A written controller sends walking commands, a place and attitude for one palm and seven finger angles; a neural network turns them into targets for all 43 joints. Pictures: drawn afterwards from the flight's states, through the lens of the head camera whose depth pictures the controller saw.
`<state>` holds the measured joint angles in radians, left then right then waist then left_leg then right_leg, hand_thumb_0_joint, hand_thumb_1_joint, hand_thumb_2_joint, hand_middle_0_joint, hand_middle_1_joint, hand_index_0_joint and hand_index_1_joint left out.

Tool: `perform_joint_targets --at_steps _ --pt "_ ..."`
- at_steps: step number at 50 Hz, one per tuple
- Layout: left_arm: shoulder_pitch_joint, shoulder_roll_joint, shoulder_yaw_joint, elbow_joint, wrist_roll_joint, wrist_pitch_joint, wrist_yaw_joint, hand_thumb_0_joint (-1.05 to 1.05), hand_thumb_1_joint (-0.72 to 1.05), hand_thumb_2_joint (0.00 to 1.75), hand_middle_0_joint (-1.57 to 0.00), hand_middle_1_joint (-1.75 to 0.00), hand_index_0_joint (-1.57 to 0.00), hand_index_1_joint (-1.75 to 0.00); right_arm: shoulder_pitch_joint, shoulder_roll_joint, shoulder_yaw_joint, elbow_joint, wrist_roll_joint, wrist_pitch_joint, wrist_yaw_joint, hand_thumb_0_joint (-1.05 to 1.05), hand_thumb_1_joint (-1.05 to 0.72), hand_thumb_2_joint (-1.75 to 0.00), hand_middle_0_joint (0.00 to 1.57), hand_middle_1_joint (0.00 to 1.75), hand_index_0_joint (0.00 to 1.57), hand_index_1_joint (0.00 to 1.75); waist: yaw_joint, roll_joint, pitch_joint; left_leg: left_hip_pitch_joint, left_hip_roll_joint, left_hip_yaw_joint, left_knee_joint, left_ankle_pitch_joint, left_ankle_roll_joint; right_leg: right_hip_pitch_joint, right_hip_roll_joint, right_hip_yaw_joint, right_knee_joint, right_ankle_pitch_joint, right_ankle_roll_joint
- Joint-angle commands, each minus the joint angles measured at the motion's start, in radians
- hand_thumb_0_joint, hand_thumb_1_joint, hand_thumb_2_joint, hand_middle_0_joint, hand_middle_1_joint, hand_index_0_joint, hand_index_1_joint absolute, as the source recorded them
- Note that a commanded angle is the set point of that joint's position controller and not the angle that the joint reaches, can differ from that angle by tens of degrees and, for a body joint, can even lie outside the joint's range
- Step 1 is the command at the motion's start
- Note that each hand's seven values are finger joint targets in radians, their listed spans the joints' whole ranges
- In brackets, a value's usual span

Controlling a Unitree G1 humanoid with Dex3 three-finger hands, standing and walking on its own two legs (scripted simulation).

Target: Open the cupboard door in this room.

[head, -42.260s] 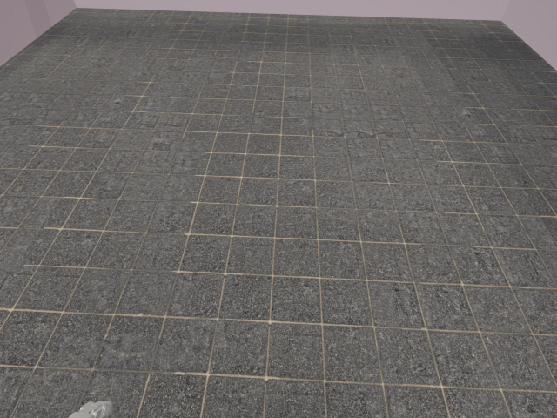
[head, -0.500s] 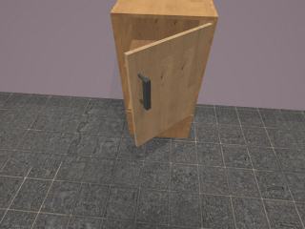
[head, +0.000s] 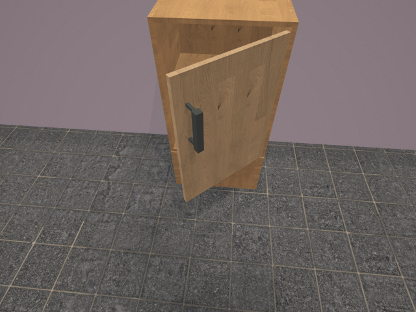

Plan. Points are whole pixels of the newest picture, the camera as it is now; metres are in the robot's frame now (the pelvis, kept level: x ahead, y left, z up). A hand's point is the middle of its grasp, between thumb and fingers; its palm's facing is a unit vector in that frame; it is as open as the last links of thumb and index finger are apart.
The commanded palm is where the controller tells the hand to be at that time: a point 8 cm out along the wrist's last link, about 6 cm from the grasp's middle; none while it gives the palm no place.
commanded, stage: walk to a spot facing it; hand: left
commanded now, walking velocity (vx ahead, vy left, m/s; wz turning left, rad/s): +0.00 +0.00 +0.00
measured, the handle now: (194, 128) +0.60 +0.07 -0.03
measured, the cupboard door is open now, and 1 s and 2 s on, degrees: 41 41 41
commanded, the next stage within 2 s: none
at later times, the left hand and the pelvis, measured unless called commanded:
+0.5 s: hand out of the picture +0.07 +0.18 -0.18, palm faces -0.12 -0.96 -0.25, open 7.4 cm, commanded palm none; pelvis +0.00 -0.01 -0.01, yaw -10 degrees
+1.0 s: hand out of the picture +0.13 +0.13 -0.17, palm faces -0.38 -0.89 -0.24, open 7.4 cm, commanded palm none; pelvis +0.00 -0.03 +0.00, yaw -28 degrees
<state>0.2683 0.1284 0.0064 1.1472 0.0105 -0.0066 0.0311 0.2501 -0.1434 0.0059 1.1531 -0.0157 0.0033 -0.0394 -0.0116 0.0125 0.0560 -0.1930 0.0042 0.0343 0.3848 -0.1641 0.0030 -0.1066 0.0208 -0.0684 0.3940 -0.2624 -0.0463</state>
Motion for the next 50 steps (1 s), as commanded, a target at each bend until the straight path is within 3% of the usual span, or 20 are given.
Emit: perform_joint_targets --at_steps 1,6,11,16,19,20,21,22,23,25,27,28,29,30,32,34,37,41,47,50 --pt "0.069 0.116 0.02 -0.015 -0.005 -0.016 0.01 0.0 0.9 0.9 -0.2 -0.3 -0.2 -0.3 0.052 -0.092 -0.019 -0.022 -0.005 -0.01 -0.002 0.0 -0.9 -0.9 0.2 0.3 0.2 0.3 0.005 -0.012 0.008 0.05 0.095 -0.091 -0.042 0.12 0.026 -0.072 -0.127 0.115 -0.099 0.142 -0.002" --pt "0.065 0.118 0.027 -0.024 -0.004 -0.007 0.009 0.0 0.9 0.9 -0.2 -0.3 -0.2 -0.3 0.057 -0.088 -0.022 -0.022 -0.005 -0.002 -0.006 0.0 -0.9 -0.9 0.2 0.3 0.2 0.3 0.002 -0.012 0.023 0.053 0.103 -0.066 -0.019 0.11 0.02 -0.094 -0.127 0.134 -0.089 0.177 -0.004" --pt "0.034 0.164 0.07 -0.079 0.005 0.021 -0.001 0.0 0.9 0.9 -0.2 -0.3 -0.2 -0.3 0.045 -0.122 -0.057 -0.068 -0.005 0.018 -0.016 0.0 -0.9 -0.9 0.2 0.3 0.2 0.3 0.0 -0.054 0.007 0.016 0.115 0.0 0.074 0.031 0.011 -0.128 -0.136 0.2 -0.025 0.248 -0.026" --pt "0.001 0.182 0.094 -0.133 0.008 0.037 -0.012 0.0 0.9 0.9 -0.2 -0.3 -0.2 -0.3 0.018 -0.135 -0.077 -0.126 -0.007 0.022 -0.019 0.0 -0.9 -0.9 0.2 0.3 0.2 0.3 -0.001 -0.03 0.011 0.005 0.128 0.014 0.108 -0.051 0.011 -0.208 -0.121 0.264 0.016 0.21 -0.043" --pt "-0.021 0.17 0.097 -0.168 0.009 0.041 -0.021 0.0 0.9 0.9 -0.2 -0.3 -0.2 -0.3 0.023 -0.175 -0.088 -0.152 -0.011 0.016 -0.02 0.0 -0.9 -0.9 0.2 0.3 0.2 0.3 -0.004 0.072 -0.011 0.054 0.224 -0.067 0.026 -0.04 0.054 -0.282 -0.044 0.211 0.143 0.164 -0.014" --pt "-0.027 0.157 0.097 -0.181 0.01 0.043 -0.025 0.0 0.9 0.9 -0.2 -0.3 -0.2 -0.3 0.033 -0.201 -0.094 -0.159 -0.014 0.013 -0.022 0.0 -0.9 -0.9 0.2 0.3 0.2 0.3 -0.006 0.142 -0.02 0.058 0.291 -0.128 -0.029 -0.044 0.091 -0.306 -0.01 0.167 0.248 0.093 -0.001" --pt "-0.04 0.147 0.097 -0.194 0.01 0.045 -0.03 0.0 0.9 0.9 -0.2 -0.3 -0.2 -0.3 0.042 -0.221 -0.1 -0.166 -0.017 0.008 -0.023 0.0 -0.9 -0.9 0.2 0.3 0.2 0.3 -0.006 0.203 -0.039 0.061 0.378 -0.181 -0.087 0.007 0.143 -0.328 0.01 0.104 0.399 -0.118 0.014" --pt "-0.063 0.142 0.097 -0.211 0.012 0.05 -0.034 0.0 0.9 0.9 -0.2 -0.3 -0.2 -0.3 0.047 -0.229 -0.102 -0.174 -0.02 0.002 -0.021 0.0 -0.9 -0.9 0.2 0.3 0.2 0.3 -0.01 0.214 -0.043 0.068 0.431 -0.199 -0.11 0.062 0.184 -0.354 -0.009 0.081 0.516 -0.266 0.025" --pt "-0.077 0.14 0.099 -0.225 0.013 0.053 -0.039 0.0 0.9 0.9 -0.2 -0.3 -0.2 -0.3 0.037 -0.232 -0.1 -0.184 -0.025 0.0 -0.021 0.0 -0.9 -0.9 0.2 0.3 0.2 0.3 -0.006 0.168 -0.044 0.044 0.446 -0.183 -0.106 0.086 0.196 -0.35 -0.036 0.088 0.552 -0.302 0.027" --pt "-0.056 0.122 0.095 -0.23 0.013 0.049 -0.047 0.0 0.9 0.9 -0.2 -0.3 -0.2 -0.3 -0.017 -0.241 -0.1 -0.208 -0.03 -0.002 -0.017 0.0 -0.9 -0.9 0.2 0.3 0.2 0.3 0.024 0.124 -0.058 0.015 0.403 -0.065 -0.037 0.194 0.155 -0.272 -0.053 0.06 0.454 -0.259 0.029" --pt "0.028 0.139 0.1 -0.213 0.012 0.044 -0.048 0.0 0.9 0.9 -0.2 -0.3 -0.2 -0.3 -0.059 -0.248 -0.102 -0.228 -0.023 0.006 -0.012 0.0 -0.9 -0.9 0.2 0.3 0.2 0.3 0.065 0.072 -0.088 -0.031 0.335 0.04 0.104 0.151 0.084 -0.134 -0.039 0.024 0.241 -0.079 0.032" --pt "0.069 0.188 0.111 -0.206 0.017 0.039 -0.043 0.0 0.9 0.9 -0.2 -0.3 -0.2 -0.3 -0.081 -0.232 -0.103 -0.243 -0.013 0.013 -0.009 0.0 -0.9 -0.9 0.2 0.3 0.2 0.3 0.087 -0.054 -0.065 -0.124 0.25 0.097 0.249 0.004 0.024 -0.061 -0.071 0.106 0.052 0.108 0.017" --pt "0.073 0.308 0.131 -0.21 0.029 0.028 -0.026 0.0 0.9 0.9 -0.2 -0.3 -0.2 -0.3 -0.083 -0.155 -0.095 -0.281 -0.002 0.018 -0.001 0.0 -0.9 -0.9 0.2 0.3 0.2 0.3 0.085 -0.382 -0.05 -0.342 0.078 0.188 0.483 -0.364 -0.052 0.024 -0.318 0.496 -0.087 0.332 -0.072" --pt "0.1 0.343 0.131 -0.213 0.012 0.028 -0.022 0.0 0.9 0.9 -0.2 -0.3 -0.2 -0.3 -0.125 -0.181 -0.093 -0.302 -0.001 0.027 0.004 0.0 -0.9 -0.9 0.2 0.3 0.2 0.3 0.117 -0.292 -0.044 -0.359 0.049 0.053 0.665 -0.481 -0.049 -0.03 -0.387 0.574 -0.096 0.398 -0.17" --pt "0.025 0.289 0.13 -0.234 0.012 0.026 -0.004 0.0 0.9 0.9 -0.2 -0.3 -0.2 -0.3 -0.146 -0.168 -0.098 -0.295 -0.001 0.028 0.0 0.0 -0.9 -0.9 0.2 0.3 0.2 0.3 0.064 -0.171 -0.053 -0.438 0.067 -0.048 0.792 -0.361 -0.045 0.027 -0.302 0.531 -0.011 0.513 -0.165" --pt "0.003 0.256 0.118 -0.249 0.009 0.019 0.001 0.0 0.9 0.9 -0.2 -0.3 -0.2 -0.3 -0.149 -0.155 -0.089 -0.294 -0.001 0.027 0.002 0.0 -0.9 -0.9 0.2 0.3 0.2 0.3 0.047 -0.129 -0.085 -0.419 0.069 -0.059 0.78 -0.284 -0.06 0.059 -0.246 0.445 0.023 0.605 -0.157" --pt "0.015 0.258 0.117 -0.258 0.011 0.017 0.003 0.0 0.9 0.9 -0.2 -0.3 -0.2 -0.3 -0.152 -0.146 -0.086 -0.3 0.003 0.032 0.002 0.0 -0.9 -0.9 0.2 0.3 0.2 0.3 0.041 -0.111 -0.119 -0.38 0.052 -0.057 0.716 -0.256 -0.067 0.08 -0.22 0.43 0.024 0.612 -0.143" --pt "0.03 0.268 0.12 -0.272 0.013 0.022 -0.005 0.0 0.9 0.9 -0.2 -0.3 -0.2 -0.3 -0.19 -0.151 -0.085 -0.327 0.006 0.036 0.002 0.0 -0.9 -0.9 0.2 0.3 0.2 0.3 0.05 -0.125 -0.077 -0.363 0.028 -0.064 0.648 -0.244 -0.065 0.029 -0.197 0.478 -0.015 0.502 -0.142" --pt "0.036 0.279 0.13 -0.285 0.02 0.023 -0.005 0.0 0.9 0.9 -0.2 -0.3 -0.2 -0.3 -0.209 -0.141 -0.082 -0.357 0.017 0.015 -0.003 0.0 -0.9 -0.9 0.2 0.3 0.2 0.3 0.058 -0.125 -0.109 -0.284 0.004 -0.075 0.449 -0.289 -0.052 0.042 -0.198 0.565 0.026 0.582 -0.165" --pt "-0.017 0.282 0.129 -0.298 0.013 0.029 -0.01 0.0 0.9 0.9 -0.2 -0.3 -0.2 -0.3 -0.127 -0.146 -0.081 -0.343 0.02 0.007 -0.008 0.0 -0.9 -0.9 0.2 0.3 0.2 0.3 0.014 -0.126 -0.115 -0.124 -0.011 -0.079 0.231 -0.182 -0.042 -0.058 -0.147 0.552 0.061 0.542 -0.115"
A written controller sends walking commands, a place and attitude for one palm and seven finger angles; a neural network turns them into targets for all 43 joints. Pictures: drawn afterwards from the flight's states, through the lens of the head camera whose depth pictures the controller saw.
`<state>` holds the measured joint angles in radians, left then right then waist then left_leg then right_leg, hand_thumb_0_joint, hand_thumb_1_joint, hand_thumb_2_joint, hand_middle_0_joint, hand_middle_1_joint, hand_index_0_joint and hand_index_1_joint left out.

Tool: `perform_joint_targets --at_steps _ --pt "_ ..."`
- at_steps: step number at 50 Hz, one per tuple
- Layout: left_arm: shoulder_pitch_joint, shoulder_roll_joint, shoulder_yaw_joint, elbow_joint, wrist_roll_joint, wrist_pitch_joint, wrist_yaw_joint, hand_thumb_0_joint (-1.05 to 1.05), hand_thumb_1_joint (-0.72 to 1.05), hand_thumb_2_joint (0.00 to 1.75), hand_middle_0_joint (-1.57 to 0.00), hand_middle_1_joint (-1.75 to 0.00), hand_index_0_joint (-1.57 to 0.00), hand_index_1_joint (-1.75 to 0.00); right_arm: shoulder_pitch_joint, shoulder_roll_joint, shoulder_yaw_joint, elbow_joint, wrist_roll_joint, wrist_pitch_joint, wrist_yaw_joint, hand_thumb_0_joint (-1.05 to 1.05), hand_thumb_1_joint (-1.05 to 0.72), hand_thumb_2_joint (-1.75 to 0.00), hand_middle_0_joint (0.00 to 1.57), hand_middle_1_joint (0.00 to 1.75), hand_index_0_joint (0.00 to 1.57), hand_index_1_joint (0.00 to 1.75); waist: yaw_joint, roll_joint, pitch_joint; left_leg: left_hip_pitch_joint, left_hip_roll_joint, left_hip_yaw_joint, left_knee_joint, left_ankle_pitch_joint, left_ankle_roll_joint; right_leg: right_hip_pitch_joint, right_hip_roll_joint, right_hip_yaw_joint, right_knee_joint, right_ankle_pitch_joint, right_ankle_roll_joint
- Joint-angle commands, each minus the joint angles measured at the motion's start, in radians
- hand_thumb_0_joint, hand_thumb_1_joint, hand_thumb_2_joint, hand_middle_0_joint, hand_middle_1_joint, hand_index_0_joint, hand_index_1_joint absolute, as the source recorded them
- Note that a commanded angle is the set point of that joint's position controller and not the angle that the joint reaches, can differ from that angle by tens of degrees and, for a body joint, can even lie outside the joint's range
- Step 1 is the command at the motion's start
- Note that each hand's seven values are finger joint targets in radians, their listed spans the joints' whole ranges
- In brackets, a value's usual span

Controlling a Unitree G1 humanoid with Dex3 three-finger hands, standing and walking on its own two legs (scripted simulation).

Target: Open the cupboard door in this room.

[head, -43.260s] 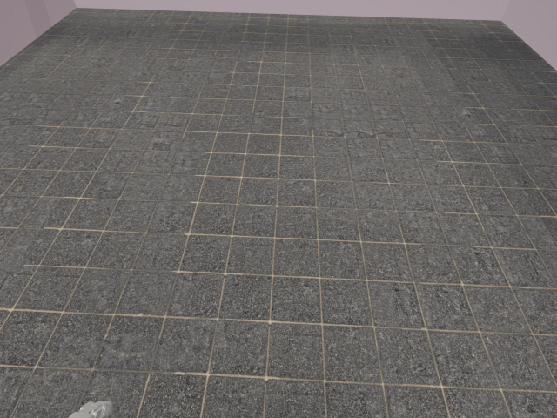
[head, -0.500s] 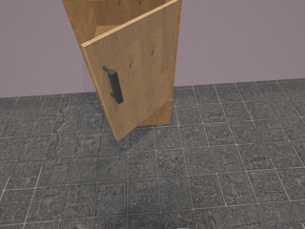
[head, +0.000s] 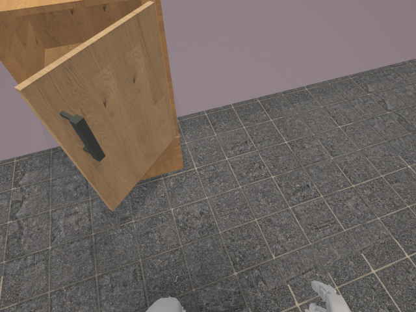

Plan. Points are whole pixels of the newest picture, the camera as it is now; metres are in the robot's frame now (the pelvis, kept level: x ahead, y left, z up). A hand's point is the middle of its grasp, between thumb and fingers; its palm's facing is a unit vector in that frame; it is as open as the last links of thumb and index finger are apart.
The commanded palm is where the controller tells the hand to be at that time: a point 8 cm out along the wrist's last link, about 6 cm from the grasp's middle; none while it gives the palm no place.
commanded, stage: walk to a spot facing it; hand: left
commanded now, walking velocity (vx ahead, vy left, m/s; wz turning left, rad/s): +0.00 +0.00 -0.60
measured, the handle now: (82, 136) +0.48 +0.37 -0.03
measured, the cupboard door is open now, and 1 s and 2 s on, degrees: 41 41 41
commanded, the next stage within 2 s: none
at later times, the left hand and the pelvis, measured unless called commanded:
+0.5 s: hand (146, 290) +0.17 +0.16 -0.16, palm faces -0.31 -0.90 -0.30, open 7.4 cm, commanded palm none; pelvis +0.00 -0.02 -0.01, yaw -18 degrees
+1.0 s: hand (195, 264) +0.23 +0.06 -0.17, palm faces -0.59 -0.77 -0.23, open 7.4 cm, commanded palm none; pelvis +0.03 -0.05 -0.02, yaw -37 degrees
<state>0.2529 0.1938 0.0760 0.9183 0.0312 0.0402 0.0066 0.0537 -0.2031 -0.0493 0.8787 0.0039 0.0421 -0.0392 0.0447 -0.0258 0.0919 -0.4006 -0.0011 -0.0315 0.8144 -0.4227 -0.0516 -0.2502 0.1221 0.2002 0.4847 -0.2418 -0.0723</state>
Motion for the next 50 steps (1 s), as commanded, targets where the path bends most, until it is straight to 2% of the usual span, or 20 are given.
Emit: perform_joint_targets --at_steps 1,3,4,5,9,13,16,18,19,23,32,34,35,39,44,46,47,48,49,50 --pt "-0.028 0.205 0.057 -0.077 -0.011 -0.017 0.013 0.0 0.9 0.9 -0.2 -0.3 -0.2 -0.3 0.122 -0.096 -0.027 -0.054 0.0 -0.038 -0.011 0.0 -0.9 -0.9 0.2 0.3 0.2 0.3 -0.068 -0.082 -0.168 0.205 0.008 -0.018 -0.328 0.155 0.019 0.013 -0.218 0.26 0.003 0.453 -0.05" --pt "-0.004 0.12 0.037 -0.11 -0.026 -0.017 -0.005 0.0 0.9 0.9 -0.2 -0.3 -0.2 -0.3 0.184 -0.245 -0.05 -0.054 -0.026 -0.055 -0.018 0.0 -0.9 -0.9 0.2 0.3 0.2 0.3 -0.073 0.336 -0.19 0.464 0.39 -0.391 -0.527 0.32 0.169 -0.331 -0.008 0.0 0.273 -0.235 0.064" --pt "-0.037 0.147 0.037 -0.132 -0.014 -0.024 -0.014 0.0 0.9 0.9 -0.2 -0.3 -0.2 -0.3 0.204 -0.261 -0.048 -0.067 -0.032 -0.047 -0.022 0.0 -0.9 -0.9 0.2 0.3 0.2 0.3 -0.081 0.278 -0.135 0.344 0.515 -0.452 -0.533 0.398 0.27 -0.347 -0.047 -0.117 0.492 -0.399 0.101" --pt "-0.065 0.155 0.041 -0.126 -0.001 -0.023 -0.022 0.0 0.9 0.9 -0.2 -0.3 -0.2 -0.3 0.208 -0.238 -0.042 -0.069 -0.044 -0.051 -0.022 0.0 -0.9 -0.9 0.2 0.3 0.2 0.3 -0.082 0.161 -0.117 0.289 0.474 -0.414 -0.514 0.505 0.283 -0.345 -0.072 -0.121 0.621 -0.362 0.109" --pt "-0.088 0.11 0.028 -0.119 -0.013 -0.007 -0.044 0.0 0.9 0.9 -0.2 -0.3 -0.2 -0.3 0.157 -0.189 -0.024 -0.076 -0.046 -0.05 -0.018 0.0 -0.9 -0.9 0.2 0.3 0.2 0.3 -0.043 0.227 -0.121 0.277 0.297 -0.049 -0.407 0.752 0.186 -0.289 -0.131 -0.202 0.563 -0.267 0.123" --pt "-0.119 0.104 0.014 -0.121 -0.014 -0.008 -0.053 0.0 0.9 0.9 -0.2 -0.3 -0.2 -0.3 0.217 -0.226 -0.039 -0.05 -0.042 -0.043 -0.009 0.0 -0.9 -0.9 0.2 0.3 0.2 0.3 -0.075 0.262 -0.136 0.265 0.29 0.023 -0.363 0.715 0.153 -0.134 -0.098 -0.293 0.294 -0.205 0.101" --pt "-0.029 0.139 0.026 -0.089 -0.015 -0.014 -0.049 0.0 0.9 0.9 -0.2 -0.3 -0.2 -0.3 0.195 -0.233 -0.044 -0.055 -0.032 -0.033 -0.001 0.0 -0.9 -0.9 0.2 0.3 0.2 0.3 -0.019 0.192 -0.14 0.144 0.265 0.071 -0.237 0.515 0.087 0.096 -0.098 -0.297 0.033 0.019 0.071" --pt "0.084 0.336 0.062 -0.059 -0.003 -0.026 -0.019 0.0 0.9 0.9 -0.2 -0.3 -0.2 -0.3 0.135 -0.116 -0.022 -0.118 -0.013 -0.031 0.012 0.0 -0.9 -0.9 0.2 0.3 0.2 0.3 0.048 -0.299 -0.164 -0.203 0.057 0.194 0.171 -0.233 -0.022 0.296 -0.505 0.25 -0.141 0.457 -0.108" --pt "0.108 0.356 0.056 -0.058 -0.015 -0.021 -0.011 0.0 0.9 0.9 -0.2 -0.3 -0.2 -0.3 0.124 -0.152 -0.019 -0.119 -0.013 -0.021 0.008 0.0 -0.9 -0.9 0.2 0.3 0.2 0.3 0.072 -0.229 -0.153 -0.189 0.08 0.056 0.288 -0.246 -0.003 0.201 -0.528 0.261 -0.147 0.332 -0.178" --pt "-0.075 0.243 0.038 -0.102 -0.006 -0.013 0.01 0.0 0.9 0.9 -0.2 -0.3 -0.2 -0.3 0.134 -0.131 -0.025 -0.061 -0.015 -0.016 0.013 0.0 -0.9 -0.9 0.2 0.3 0.2 0.3 -0.022 -0.163 -0.134 -0.13 0.089 0.04 0.289 -0.049 -0.013 0.073 -0.349 0.114 -0.11 0.269 -0.125" --pt "-0.136 0.216 0.034 -0.114 -0.012 -0.004 -0.001 0.0 0.9 0.9 -0.2 -0.3 -0.2 -0.3 0.285 -0.119 -0.022 -0.019 -0.009 -0.037 0.003 0.0 -0.9 -0.9 0.2 0.3 0.2 0.3 -0.103 -0.058 -0.126 0.255 0.046 0.034 -0.342 0.136 0.013 -0.171 -0.235 0.145 -0.038 0.046 -0.032" --pt "-0.123 0.125 0.015 -0.158 -0.025 -0.001 -0.019 0.0 0.9 0.9 -0.2 -0.3 -0.2 -0.3 0.327 -0.282 -0.048 -0.034 -0.037 -0.052 -0.01 0.0 -0.9 -0.9 0.2 0.3 0.2 0.3 -0.107 0.361 -0.11 0.316 0.47 -0.429 -0.609 0.067 0.193 -0.393 -0.028 -0.148 0.37 -0.355 0.086" --pt "-0.144 0.162 0.027 -0.168 -0.014 -0.008 -0.031 0.0 0.9 0.9 -0.2 -0.3 -0.2 -0.3 0.299 -0.29 -0.047 -0.057 -0.04 -0.054 -0.011 0.0 -0.9 -0.9 0.2 0.3 0.2 0.3 -0.101 0.229 -0.099 0.185 0.521 -0.441 -0.611 0.082 0.26 -0.336 -0.098 -0.128 0.545 -0.34 0.091" --pt "-0.13 0.105 0.024 -0.125 -0.01 -0.001 -0.053 0.0 0.9 0.9 -0.2 -0.3 -0.2 -0.3 0.206 -0.19 -0.021 -0.061 -0.046 -0.061 -0.009 0.0 -0.9 -0.9 0.2 0.3 0.2 0.3 -0.045 0.208 -0.105 0.228 0.316 -0.05 -0.506 0.386 0.161 -0.307 -0.149 -0.207 0.572 -0.205 0.118" --pt "-0.193 0.082 0.008 -0.137 -0.008 -0.019 -0.07 0.0 0.9 0.9 -0.2 -0.3 -0.2 -0.3 0.3 -0.222 -0.041 -0.017 -0.045 -0.06 0.007 0.0 -0.9 -0.9 0.2 0.3 0.2 0.3 -0.105 0.224 -0.105 0.255 0.333 0.038 -0.486 0.153 0.147 -0.165 -0.123 -0.317 0.22 -0.23 0.091" --pt "-0.117 0.096 0.016 -0.106 -0.006 -0.028 -0.068 0.0 0.9 0.9 -0.2 -0.3 -0.2 -0.3 0.285 -0.226 -0.044 -0.013 -0.041 -0.058 0.012 0.0 -0.9 -0.9 0.2 0.3 0.2 0.3 -0.065 0.176 -0.123 0.185 0.313 0.096 -0.378 0.087 0.106 0.013 -0.095 -0.353 0.037 -0.129 0.074" --pt "-0.022 0.138 0.03 -0.074 -0.005 -0.035 -0.06 0.0 0.9 0.9 -0.2 -0.3 -0.2 -0.3 0.258 -0.204 -0.043 -0.023 -0.035 -0.058 0.02 0.0 -0.9 -0.9 0.2 0.3 0.2 0.3 -0.018 0.101 -0.142 0.064 0.259 0.16 -0.249 0.028 0.066 0.188 -0.124 -0.292 -0.05 -0.113 0.041" --pt "0.085 0.253 0.055 -0.04 0.002 -0.046 -0.045 0.0 0.9 0.9 -0.2 -0.3 -0.2 -0.3 0.209 -0.131 -0.028 -0.06 -0.019 -0.059 0.029 0.0 -0.9 -0.9 0.2 0.3 0.2 0.3 0.042 -0.194 -0.152 -0.222 0.138 0.274 0.024 -0.147 0.004 0.396 -0.364 0.075 -0.179 -0.247 -0.059" --pt "0.182 0.326 0.073 -0.015 -0.014 -0.046 -0.028 0.0 0.9 0.9 -0.2 -0.3 -0.2 -0.3 0.05 -0.122 -0.016 -0.127 -0.021 -0.058 0.033 0.0 -0.9 -0.9 0.2 0.3 0.2 0.3 0.127 -0.303 -0.091 -0.401 0.074 0.17 0.224 -0.294 -0.007 0.375 -0.527 0.364 -0.278 -0.212 -0.175" --pt "0.168 0.316 0.067 -0.019 -0.015 -0.051 -0.015 0.0 0.9 0.9 -0.2 -0.3 -0.2 -0.3 0.036 -0.153 -0.023 -0.131 -0.018 -0.058 0.033 0.0 -0.9 -0.9 0.2 0.3 0.2 0.3 0.095 -0.226 -0.062 -0.43 0.114 0.059 0.315 -0.194 -0.001 0.319 -0.521 0.389 -0.287 -0.332 -0.21"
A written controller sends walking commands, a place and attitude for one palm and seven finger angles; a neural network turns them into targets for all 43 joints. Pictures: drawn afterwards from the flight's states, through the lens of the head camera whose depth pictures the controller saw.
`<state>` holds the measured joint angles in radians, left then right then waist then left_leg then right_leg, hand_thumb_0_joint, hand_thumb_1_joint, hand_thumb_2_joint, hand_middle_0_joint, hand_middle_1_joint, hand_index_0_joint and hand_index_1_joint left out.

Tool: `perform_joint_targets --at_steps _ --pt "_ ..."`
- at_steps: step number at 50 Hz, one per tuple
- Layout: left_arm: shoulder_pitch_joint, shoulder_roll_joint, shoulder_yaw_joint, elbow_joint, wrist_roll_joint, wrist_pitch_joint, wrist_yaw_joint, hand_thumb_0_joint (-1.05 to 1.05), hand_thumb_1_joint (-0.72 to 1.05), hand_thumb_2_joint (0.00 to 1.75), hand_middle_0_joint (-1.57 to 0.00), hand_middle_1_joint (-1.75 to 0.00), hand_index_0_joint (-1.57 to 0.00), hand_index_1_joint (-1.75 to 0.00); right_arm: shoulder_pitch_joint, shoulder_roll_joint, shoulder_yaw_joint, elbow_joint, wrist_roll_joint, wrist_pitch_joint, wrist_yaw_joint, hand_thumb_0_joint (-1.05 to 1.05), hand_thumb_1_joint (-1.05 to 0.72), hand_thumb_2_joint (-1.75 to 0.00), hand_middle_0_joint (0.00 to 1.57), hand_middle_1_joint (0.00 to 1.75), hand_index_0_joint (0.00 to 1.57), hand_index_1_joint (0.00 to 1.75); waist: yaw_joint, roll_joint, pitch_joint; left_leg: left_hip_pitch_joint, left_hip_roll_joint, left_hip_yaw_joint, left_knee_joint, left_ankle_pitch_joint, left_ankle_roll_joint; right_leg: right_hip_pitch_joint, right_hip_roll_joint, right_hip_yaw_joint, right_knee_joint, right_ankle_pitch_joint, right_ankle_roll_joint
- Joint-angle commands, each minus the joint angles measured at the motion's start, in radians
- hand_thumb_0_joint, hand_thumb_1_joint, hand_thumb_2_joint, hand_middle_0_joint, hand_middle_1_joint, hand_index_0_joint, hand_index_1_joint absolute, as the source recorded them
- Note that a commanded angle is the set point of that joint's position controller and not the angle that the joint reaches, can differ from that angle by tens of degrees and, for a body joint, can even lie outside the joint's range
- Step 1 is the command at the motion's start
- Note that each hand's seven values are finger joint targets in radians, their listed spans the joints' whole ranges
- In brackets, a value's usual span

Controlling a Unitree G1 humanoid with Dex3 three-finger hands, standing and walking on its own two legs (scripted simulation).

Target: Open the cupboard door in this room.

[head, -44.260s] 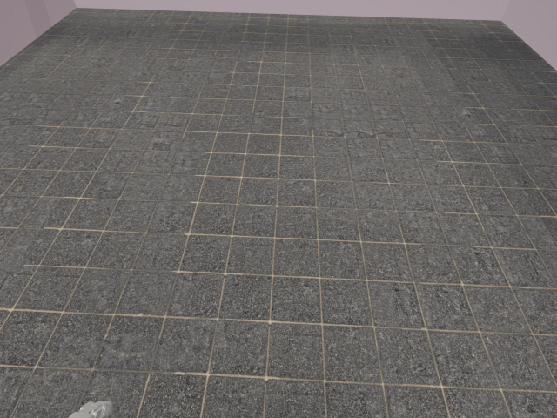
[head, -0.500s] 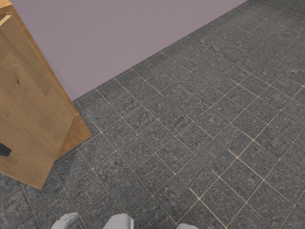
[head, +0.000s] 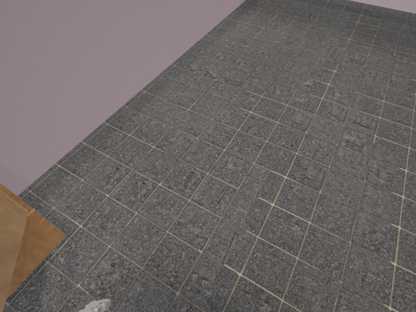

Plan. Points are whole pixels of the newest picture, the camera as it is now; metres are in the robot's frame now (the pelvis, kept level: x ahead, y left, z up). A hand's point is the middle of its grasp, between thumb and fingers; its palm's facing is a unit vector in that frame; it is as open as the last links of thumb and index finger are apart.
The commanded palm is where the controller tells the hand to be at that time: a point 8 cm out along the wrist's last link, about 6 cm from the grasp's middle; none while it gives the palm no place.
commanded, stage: walk to a spot facing it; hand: left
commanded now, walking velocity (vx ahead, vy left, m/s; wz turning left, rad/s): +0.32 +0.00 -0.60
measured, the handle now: out of the picture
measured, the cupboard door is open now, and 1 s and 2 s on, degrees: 41 41 41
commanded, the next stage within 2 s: turn to face it in 1.06 s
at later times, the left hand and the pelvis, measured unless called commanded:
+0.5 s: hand (151, 232) +0.31 +0.16 -0.15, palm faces -0.29 -0.94 -0.17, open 7.4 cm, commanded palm none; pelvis +0.17 -0.01 +0.02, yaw -18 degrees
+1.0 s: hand (207, 177) +0.49 +0.03 -0.16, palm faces -0.40 -0.90 -0.20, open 7.2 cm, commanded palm none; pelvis +0.38 -0.14 +0.02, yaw -26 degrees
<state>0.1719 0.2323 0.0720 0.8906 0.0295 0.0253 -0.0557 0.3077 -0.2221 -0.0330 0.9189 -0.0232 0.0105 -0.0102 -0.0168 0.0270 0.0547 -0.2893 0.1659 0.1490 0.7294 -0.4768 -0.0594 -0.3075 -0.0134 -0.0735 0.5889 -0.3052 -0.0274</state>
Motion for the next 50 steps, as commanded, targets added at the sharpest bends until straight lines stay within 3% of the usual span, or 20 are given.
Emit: perform_joint_targets --at_steps 1,4,10,12,13,14,15,19,22,28,30,31,32,33,34,36,38,40,48,50 --pt "0.187 0.23 0.064 0.0 -0.01 -0.041 0.053 0.0 0.9 0.9 -0.2 -0.3 -0.2 -0.3 -0.229 -0.129 -0.047 -0.16 0.005 -0.032 0.007 0.0 -0.9 -0.9 0.2 0.3 0.2 0.3 0.12 -0.255 0.007 -0.544 -0.041 -0.152 0.415 -0.051 0.003 0.326 -0.329 0.616 -0.387 -0.25 -0.234" --pt "0.098 0.173 0.047 -0.016 -0.004 -0.06 0.055 0.0 0.9 0.9 -0.2 -0.3 -0.2 -0.3 -0.19 -0.097 -0.048 -0.12 0.0 -0.033 0.02 0.0 -0.9 -0.9 0.2 0.3 0.2 0.3 0.051 -0.19 0.006 -0.366 -0.048 -0.122 0.271 0.077 -0.01 0.192 -0.241 0.392 -0.347 0.013 -0.188" --pt "0.086 0.192 0.052 0.01 -0.006 -0.065 0.038 0.0 0.9 0.9 -0.2 -0.3 -0.2 -0.3 -0.144 -0.07 -0.043 -0.106 0.005 -0.056 0.024 0.0 -0.9 -0.9 0.2 0.3 0.2 0.3 0.018 -0.163 -0.007 -0.075 -0.134 -0.059 -0.077 0.202 -0.002 0.074 -0.164 0.341 -0.289 0.027 -0.151" --pt "0.034 0.16 0.048 0.003 -0.007 -0.063 0.036 0.0 0.9 0.9 -0.2 -0.3 -0.2 -0.3 0.004 -0.111 -0.052 -0.058 0.006 -0.07 0.009 0.0 -0.9 -0.9 0.2 0.3 0.2 0.3 -0.063 -0.083 -0.049 0.197 -0.127 -0.068 -0.234 0.247 0.006 -0.062 -0.103 0.292 -0.156 -0.005 -0.102" --pt "0.036 0.105 0.036 -0.01 -0.012 -0.06 0.03 0.0 0.9 0.9 -0.2 -0.3 -0.2 -0.3 0.144 -0.196 -0.069 -0.014 -0.005 -0.079 -0.007 0.0 -0.9 -0.9 0.2 0.3 0.2 0.3 -0.122 0.113 -0.117 0.386 0.001 -0.237 -0.314 0.081 0.048 -0.191 -0.007 0.218 0.082 -0.045 -0.06" --pt "0.062 0.04 0.019 -0.034 -0.021 -0.058 0.022 0.0 0.9 0.9 -0.2 -0.3 -0.2 -0.3 0.283 -0.303 -0.088 0.009 -0.03 -0.086 -0.017 0.0 -0.9 -0.9 0.2 0.3 0.2 0.3 -0.156 0.381 -0.191 0.5 0.316 -0.646 -0.465 -0.08 0.161 -0.379 0.111 0.059 0.468 -0.321 0.001" --pt "0.0 0.072 0.024 -0.062 -0.012 -0.068 0.017 0.0 0.9 0.9 -0.2 -0.3 -0.2 -0.3 0.27 -0.29 -0.075 0.002 -0.024 -0.077 -0.022 0.0 -0.9 -0.9 0.2 0.3 0.2 0.3 -0.14 0.214 -0.132 0.397 0.381 -0.765 -0.533 -0.151 0.238 -0.437 0.034 0.147 0.61 -0.28 -0.015" --pt "-0.018 0.034 0.022 -0.025 0.005 -0.054 -0.01 0.0 0.9 0.9 -0.2 -0.3 -0.2 -0.3 0.059 -0.134 -0.032 -0.033 -0.017 -0.095 -0.017 0.0 -0.9 -0.9 0.2 0.3 0.2 0.3 -0.014 0.118 0.025 0.128 0.219 -0.349 -0.541 0.107 0.162 -0.427 -0.088 0.102 0.672 -0.003 0.013" --pt "-0.032 -0.002 0.005 -0.029 0.003 -0.042 -0.017 0.0 0.9 0.9 -0.2 -0.3 -0.2 -0.3 0.102 -0.123 -0.029 0.003 -0.012 -0.105 -0.018 0.0 -0.9 -0.9 0.2 0.3 0.2 0.3 -0.014 0.137 -0.058 0.23 0.155 -0.122 -0.487 0.425 0.147 -0.366 -0.084 0.044 0.464 0.037 0.026" --pt "-0.15 0.007 0.001 -0.059 0.001 -0.037 -0.013 0.0 0.9 0.9 -0.2 -0.3 -0.2 -0.3 0.126 -0.128 -0.037 0.035 -0.018 -0.081 -0.003 0.0 -0.9 -0.9 0.2 0.3 0.2 0.3 -0.028 0.11 -0.008 0.135 0.181 -0.009 -0.488 0.344 0.144 -0.145 -0.049 -0.039 0.113 0.08 0.006" --pt "-0.09 0.029 0.009 -0.038 0.002 -0.041 -0.008 0.0 0.9 0.9 -0.2 -0.3 -0.2 -0.3 0.108 -0.14 -0.036 0.04 -0.018 -0.072 -0.002 0.0 -0.9 -0.9 0.2 0.3 0.2 0.3 0.019 0.083 -0.032 0.115 0.168 0.018 -0.389 0.399 0.122 0.013 -0.015 -0.075 0.035 0.075 -0.011" --pt "0.038 0.065 0.021 0.003 0.003 -0.048 -0.002 0.0 0.9 0.9 -0.2 -0.3 -0.2 -0.3 0.087 -0.138 -0.034 0.039 -0.012 -0.07 -0.001 0.0 -0.9 -0.9 0.2 0.3 0.2 0.3 0.086 0.022 -0.086 0.055 0.123 0.064 -0.205 0.49 0.094 0.213 0.011 -0.072 -0.02 0.071 -0.033" --pt "0.218 0.154 0.043 0.057 0.008 -0.062 0.013 0.0 0.9 0.9 -0.2 -0.3 -0.2 -0.3 0.06 -0.103 -0.025 0.024 0.003 -0.072 0.012 0.0 -0.9 -0.9 0.2 0.3 0.2 0.3 0.171 -0.151 -0.176 -0.152 0.041 0.142 0.094 0.42 0.054 0.495 -0.12 0.117 -0.093 -0.052 -0.1" --pt "0.346 0.276 0.075 0.09 -0.005 -0.065 0.032 0.0 0.9 0.9 -0.2 -0.3 -0.2 -0.3 0.035 -0.041 -0.016 -0.023 0.019 -0.074 0.011 0.0 -0.9 -0.9 0.2 0.3 0.2 0.3 0.205 -0.419 -0.247 -0.426 -0.107 0.097 0.434 -0.156 0.011 0.652 -0.409 0.589 -0.266 -0.037 -0.214" --pt "0.303 0.285 0.069 0.084 -0.023 -0.058 0.046 0.0 0.9 0.9 -0.2 -0.3 -0.2 -0.3 -0.026 -0.089 -0.028 -0.03 0.014 -0.07 0.008 0.0 -0.9 -0.9 0.2 0.3 0.2 0.3 0.189 -0.305 -0.184 -0.487 -0.059 -0.065 0.569 -0.137 0.023 0.536 -0.437 0.655 -0.339 -0.1 -0.254" --pt "0.14 0.17 0.037 0.041 -0.021 -0.063 0.057 0.0 0.9 0.9 -0.2 -0.3 -0.2 -0.3 -0.066 -0.083 -0.036 -0.007 0.006 -0.068 0.004 0.0 -0.9 -0.9 0.2 0.3 0.2 0.3 0.096 -0.201 -0.064 -0.461 0.008 -0.139 0.55 0.059 0.017 0.312 -0.353 0.46 -0.345 0.012 -0.205" --pt "0.051 0.108 0.02 0.025 -0.013 -0.077 0.06 0.0 0.9 0.9 -0.2 -0.3 -0.2 -0.3 0.0 -0.04 -0.031 0.043 -0.005 -0.048 0.008 0.0 -0.9 -0.9 0.2 0.3 0.2 0.3 0.02 -0.153 -0.051 -0.308 0.013 -0.112 0.394 0.122 0.004 0.163 -0.268 0.263 -0.354 0.169 -0.171" --pt "0.049 0.101 0.018 0.04 -0.01 -0.091 0.056 0.0 0.9 0.9 -0.2 -0.3 -0.2 -0.3 0.039 -0.015 -0.028 0.062 -0.005 -0.036 0.014 0.0 -0.9 -0.9 0.2 0.3 0.2 0.3 -0.009 -0.132 -0.05 -0.248 -0.008 -0.084 0.28 0.159 -0.004 0.126 -0.234 0.202 -0.363 0.219 -0.172" --pt "0.157 0.105 0.014 0.127 -0.015 -0.11 0.052 0.0 0.9 0.9 -0.2 -0.3 -0.2 -0.3 -0.168 -0.009 -0.029 -0.008 0.0 -0.065 0.034 0.0 -0.9 -0.9 0.2 0.3 0.2 0.3 0.038 -0.119 -0.006 -0.216 -0.072 -0.047 -0.081 0.277 0.021 0.26 -0.219 0.196 -0.32 0.385 -0.155" --pt "0.153 0.108 0.011 0.138 -0.018 -0.107 0.055 0.0 0.9 0.9 -0.2 -0.3 -0.2 -0.3 -0.148 -0.028 -0.031 0.003 -0.002 -0.069 0.029 0.0 -0.9 -0.9 0.2 0.3 0.2 0.3 0.007 -0.114 0.007 -0.101 -0.101 -0.025 -0.157 0.304 0.035 0.228 -0.201 0.179 -0.263 0.453 -0.132"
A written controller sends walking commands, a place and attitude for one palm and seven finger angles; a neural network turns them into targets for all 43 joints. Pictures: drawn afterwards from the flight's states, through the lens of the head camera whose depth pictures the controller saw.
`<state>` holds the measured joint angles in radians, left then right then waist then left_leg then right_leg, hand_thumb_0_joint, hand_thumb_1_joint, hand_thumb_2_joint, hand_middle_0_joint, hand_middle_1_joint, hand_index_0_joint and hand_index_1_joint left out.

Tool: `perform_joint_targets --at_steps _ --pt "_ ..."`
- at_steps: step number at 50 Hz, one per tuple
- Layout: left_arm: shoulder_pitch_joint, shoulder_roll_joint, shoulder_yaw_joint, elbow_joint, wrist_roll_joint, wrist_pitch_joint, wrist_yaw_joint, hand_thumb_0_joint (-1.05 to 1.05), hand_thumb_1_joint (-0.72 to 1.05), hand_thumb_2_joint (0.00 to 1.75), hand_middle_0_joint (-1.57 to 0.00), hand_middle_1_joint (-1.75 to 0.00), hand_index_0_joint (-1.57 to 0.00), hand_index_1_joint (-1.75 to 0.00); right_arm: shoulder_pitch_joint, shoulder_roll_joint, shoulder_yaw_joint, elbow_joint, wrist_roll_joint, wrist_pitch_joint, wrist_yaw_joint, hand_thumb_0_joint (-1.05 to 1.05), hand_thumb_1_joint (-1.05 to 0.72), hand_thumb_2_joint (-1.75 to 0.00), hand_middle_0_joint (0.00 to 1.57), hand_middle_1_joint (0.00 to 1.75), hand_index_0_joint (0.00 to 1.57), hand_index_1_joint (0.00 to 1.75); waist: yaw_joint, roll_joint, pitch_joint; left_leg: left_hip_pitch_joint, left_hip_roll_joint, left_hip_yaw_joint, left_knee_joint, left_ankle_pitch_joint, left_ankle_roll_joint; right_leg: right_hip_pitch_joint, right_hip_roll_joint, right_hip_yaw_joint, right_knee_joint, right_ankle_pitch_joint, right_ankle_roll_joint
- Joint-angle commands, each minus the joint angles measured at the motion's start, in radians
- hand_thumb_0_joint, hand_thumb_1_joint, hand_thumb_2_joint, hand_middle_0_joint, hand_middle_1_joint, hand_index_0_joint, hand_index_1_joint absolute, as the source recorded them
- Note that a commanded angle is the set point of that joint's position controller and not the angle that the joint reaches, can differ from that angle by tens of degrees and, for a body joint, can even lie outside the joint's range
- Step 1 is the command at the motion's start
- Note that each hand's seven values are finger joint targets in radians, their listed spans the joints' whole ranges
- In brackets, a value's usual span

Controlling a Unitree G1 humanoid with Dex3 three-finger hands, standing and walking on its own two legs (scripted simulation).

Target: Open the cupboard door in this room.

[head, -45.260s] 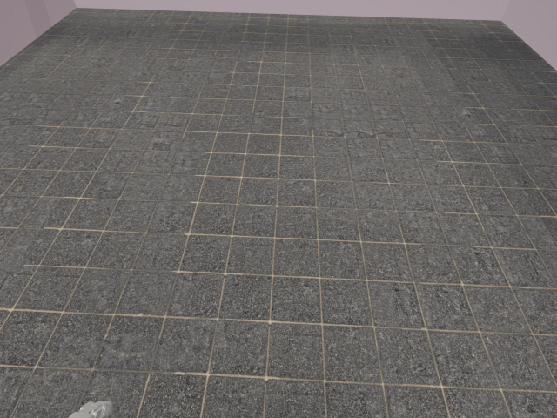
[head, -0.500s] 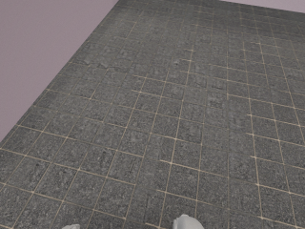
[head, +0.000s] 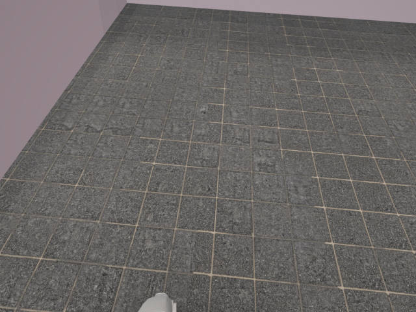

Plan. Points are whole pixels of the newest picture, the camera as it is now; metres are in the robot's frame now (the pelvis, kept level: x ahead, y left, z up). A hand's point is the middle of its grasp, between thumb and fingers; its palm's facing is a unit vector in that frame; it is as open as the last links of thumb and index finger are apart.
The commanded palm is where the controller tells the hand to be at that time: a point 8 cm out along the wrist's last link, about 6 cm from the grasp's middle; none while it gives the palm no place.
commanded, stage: walk to a spot facing it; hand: left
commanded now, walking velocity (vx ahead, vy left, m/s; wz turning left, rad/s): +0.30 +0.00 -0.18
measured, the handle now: out of the picture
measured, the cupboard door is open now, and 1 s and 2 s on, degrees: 41 41 41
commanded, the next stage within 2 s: turn to face it in 0.06 s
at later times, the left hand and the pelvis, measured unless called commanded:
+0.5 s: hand (146, 247) +0.28 +0.17 -0.17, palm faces +0.08 -0.98 -0.21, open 7.3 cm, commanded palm none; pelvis +0.19 -0.02 -0.01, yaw +5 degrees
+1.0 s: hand (140, 244) +0.28 +0.18 -0.15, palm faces +0.39 -0.87 -0.31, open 7.4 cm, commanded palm none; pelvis +0.26 -0.06 -0.01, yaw +24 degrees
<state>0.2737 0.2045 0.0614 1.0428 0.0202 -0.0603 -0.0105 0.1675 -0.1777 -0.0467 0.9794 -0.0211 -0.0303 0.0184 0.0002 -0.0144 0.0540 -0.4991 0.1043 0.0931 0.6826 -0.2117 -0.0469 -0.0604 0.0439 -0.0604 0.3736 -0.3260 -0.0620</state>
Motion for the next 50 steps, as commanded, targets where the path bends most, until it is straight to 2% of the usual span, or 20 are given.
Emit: perform_joint_targets --at_steps 1,2,3,4,7,11,16,20,25,30,31,32,33,35,39,44,45,46,47,50 --pt "0.04 0.131 0.02 -0.016 -0.01 -0.019 0.011 0.0 0.9 0.9 -0.2 -0.3 -0.2 -0.3 0.062 -0.092 -0.021 -0.032 -0.007 -0.033 -0.006 0.0 -0.9 -0.9 0.2 0.3 0.2 0.3 -0.05 -0.047 -0.01 0.246 -0.057 0.036 -0.166 0.064 0.036 -0.076 -0.232 0.137 0.045 0.534 -0.078" --pt "0.037 0.108 0.017 -0.023 -0.01 -0.018 0.011 0.0 0.9 0.9 -0.2 -0.3 -0.2 -0.3 0.189 -0.14 -0.035 0.009 -0.012 -0.038 -0.016 0.0 -0.9 -0.9 0.2 0.3 0.2 0.3 -0.103 0.05 -0.072 0.471 -0.009 -0.043 -0.206 0.094 0.07 -0.208 -0.176 0.114 0.245 0.505 -0.044" --pt "0.078 0.075 0.013 -0.044 -0.018 -0.015 0.006 0.0 0.9 0.9 -0.2 -0.3 -0.2 -0.3 0.345 -0.249 -0.057 0.039 -0.031 -0.043 -0.027 0.0 -0.9 -0.9 0.2 0.3 0.2 0.3 -0.144 0.249 -0.209 0.711 0.249 -0.357 -0.235 0.118 0.182 -0.424 -0.058 0.009 0.543 0.179 0.007" --pt "0.042 0.063 0.003 -0.074 -0.016 -0.024 0.002 0.0 0.9 0.9 -0.2 -0.3 -0.2 -0.3 0.419 -0.282 -0.056 0.05 -0.026 -0.029 -0.034 0.0 -0.9 -0.9 0.2 0.3 0.2 0.3 -0.155 0.277 -0.238 0.721 0.406 -0.554 -0.355 0.155 0.275 -0.518 0.007 0.025 0.821 -0.244 0.014" --pt "-0.06 0.067 0.013 -0.081 0.0 -0.005 -0.008 0.0 0.9 0.9 -0.2 -0.3 -0.2 -0.3 0.202 -0.164 -0.027 -0.01 -0.017 -0.037 -0.038 0.0 -0.9 -0.9 0.2 0.3 0.2 0.3 -0.072 0.163 -0.009 0.36 0.349 -0.389 -0.458 -0.065 0.221 -0.616 -0.136 0.1 0.962 -0.084 0.032" --pt "0.009 -0.012 -0.006 -0.053 0.001 0.028 -0.015 0.0 0.9 0.9 -0.2 -0.3 -0.2 -0.3 0.138 -0.131 -0.005 0.008 -0.01 -0.047 -0.043 0.0 -0.9 -0.9 0.2 0.3 0.2 0.3 0.005 0.153 -0.048 0.223 0.193 -0.081 -0.42 0.327 0.179 -0.353 -0.15 0.023 0.532 -0.022 0.071" --pt "0.056 0.022 -0.002 -0.028 0.005 0.027 -0.001 0.0 0.9 0.9 -0.2 -0.3 -0.2 -0.3 0.108 -0.133 -0.017 0.022 0.003 -0.011 -0.039 0.0 -0.9 -0.9 0.2 0.3 0.2 0.3 0.04 0.091 -0.071 0.108 0.082 -0.094 -0.294 0.046 0.129 -0.07 -0.086 -0.068 0.175 0.165 0.101" --pt "0.1 0.229 0.043 -0.048 0.006 0.028 0.024 0.0 0.9 0.9 -0.2 -0.3 -0.2 -0.3 0.083 -0.066 -0.017 -0.019 0.007 0.027 -0.024 0.0 -0.9 -0.9 0.2 0.3 0.2 0.3 0.09 -0.28 -0.096 -0.054 -0.081 -0.007 0.265 -0.419 0.018 -0.017 -0.528 0.349 -0.121 0.15 -0.103" --pt "-0.04 0.153 0.034 -0.097 0.011 0.034 0.042 0.0 0.9 0.9 -0.2 -0.3 -0.2 -0.3 0.075 -0.032 -0.011 -0.015 0.012 0.041 -0.01 0.0 -0.9 -0.9 0.2 0.3 0.2 0.3 0.023 -0.169 -0.063 -0.011 -0.02 -0.014 0.216 -0.314 -0.001 -0.045 -0.436 0.003 0.018 0.56 -0.057" --pt "-0.064 0.162 0.042 -0.122 -0.005 0.045 0.035 0.0 0.9 0.9 -0.2 -0.3 -0.2 -0.3 0.146 -0.073 -0.019 -0.024 0.002 0.042 0.001 0.0 -0.9 -0.9 0.2 0.3 0.2 0.3 -0.028 -0.069 -0.088 0.262 -0.07 0.065 -0.184 0.044 0.011 -0.141 -0.368 -0.133 0.228 0.473 0.048" --pt "-0.064 0.134 0.037 -0.149 -0.011 0.052 0.03 0.0 0.9 0.9 -0.2 -0.3 -0.2 -0.3 0.203 -0.154 -0.04 -0.028 -0.006 0.036 -0.002 0.0 -0.9 -0.9 0.2 0.3 0.2 0.3 -0.058 0.115 -0.142 0.388 0.055 -0.114 -0.242 0.289 0.073 -0.268 -0.293 -0.165 0.389 0.258 0.102" --pt "-0.099 0.078 0.019 -0.192 -0.016 0.058 0.028 0.0 0.9 0.9 -0.2 -0.3 -0.2 -0.3 0.265 -0.257 -0.066 -0.035 -0.011 0.035 -0.01 0.0 -0.9 -0.9 0.2 0.3 0.2 0.3 -0.093 0.36 -0.16 0.472 0.307 -0.452 -0.299 0.635 0.226 -0.486 -0.163 -0.136 0.631 -0.331 0.16" --pt "-0.156 0.094 0.018 -0.233 -0.005 0.066 0.036 0.0 0.9 0.9 -0.2 -0.3 -0.2 -0.3 0.306 -0.297 -0.073 -0.025 -0.015 0.041 -0.02 0.0 -0.9 -0.9 0.2 0.3 0.2 0.3 -0.122 0.225 -0.192 0.427 0.357 -0.501 -0.297 0.496 0.292 -0.481 -0.141 -0.003 0.755 -0.378 0.133" --pt "-0.203 0.081 0.022 -0.221 -0.003 0.066 0.036 0.0 0.9 0.9 -0.2 -0.3 -0.2 -0.3 0.221 -0.255 -0.064 -0.046 -0.012 0.029 -0.038 0.0 -0.9 -0.9 0.2 0.3 0.2 0.3 -0.087 0.284 -0.141 0.39 0.276 -0.469 -0.297 0.488 0.258 -0.579 -0.149 0.061 0.822 -0.26 0.134" --pt "-0.156 0.078 0.02 -0.197 -0.012 0.075 0.023 0.0 0.9 0.9 -0.2 -0.3 -0.2 -0.3 0.102 -0.24 -0.056 -0.091 -0.011 0.027 -0.041 0.0 -0.9 -0.9 0.2 0.3 0.2 0.3 -0.033 0.161 -0.15 0.371 0.172 -0.306 -0.27 0.534 0.208 -0.464 -0.117 0.05 0.629 -0.161 0.143" --pt "-0.034 0.096 0.025 -0.191 -0.01 0.07 0.023 0.0 0.9 0.9 -0.2 -0.3 -0.2 -0.3 -0.025 -0.259 -0.074 -0.138 -0.006 0.055 -0.028 0.0 -0.9 -0.9 0.2 0.3 0.2 0.3 0.022 0.163 -0.127 0.17 0.1 -0.314 -0.243 0.226 0.161 -0.165 -0.053 -0.012 0.224 0.008 0.127" --pt "0.018 0.132 0.036 -0.185 -0.005 0.064 0.027 0.0 0.9 0.9 -0.2 -0.3 -0.2 -0.3 -0.053 -0.234 -0.073 -0.156 0.002 0.06 -0.024 0.0 -0.9 -0.9 0.2 0.3 0.2 0.3 0.05 0.077 -0.118 0.064 0.038 -0.283 -0.178 0.054 0.115 -0.051 -0.096 0.018 0.064 0.076 0.117" --pt "0.042 0.223 0.054 -0.191 0.012 0.053 0.037 0.0 0.9 0.9 -0.2 -0.3 -0.2 -0.3 -0.053 -0.166 -0.064 -0.177 0.011 0.063 -0.014 0.0 -0.9 -0.9 0.2 0.3 0.2 0.3 0.061 -0.202 -0.102 -0.119 -0.102 -0.152 0.028 -0.22 0.034 0.033 -0.341 0.298 -0.107 0.021 0.037" --pt "0.025 0.282 0.055 -0.213 0.014 0.057 0.039 0.0 0.9 0.9 -0.2 -0.3 -0.2 -0.3 -0.091 -0.161 -0.064 -0.203 0.008 0.065 -0.006 0.0 -0.9 -0.9 0.2 0.3 0.2 0.3 0.078 -0.307 -0.069 -0.122 -0.15 -0.09 0.305 -0.415 0.005 -0.084 -0.551 0.456 -0.168 0.076 -0.076" --pt "-0.105 0.169 0.024 -0.238 0.003 0.048 0.044 0.0 0.9 0.9 -0.2 -0.3 -0.2 -0.3 -0.069 -0.154 -0.065 -0.153 0.0 0.089 0.004 0.0 -0.9 -0.9 0.2 0.3 0.2 0.3 -0.01 -0.194 0.0 -0.112 -0.067 -0.129 0.593 -0.243 -0.004 -0.197 -0.406 0.204 -0.078 0.262 -0.064"
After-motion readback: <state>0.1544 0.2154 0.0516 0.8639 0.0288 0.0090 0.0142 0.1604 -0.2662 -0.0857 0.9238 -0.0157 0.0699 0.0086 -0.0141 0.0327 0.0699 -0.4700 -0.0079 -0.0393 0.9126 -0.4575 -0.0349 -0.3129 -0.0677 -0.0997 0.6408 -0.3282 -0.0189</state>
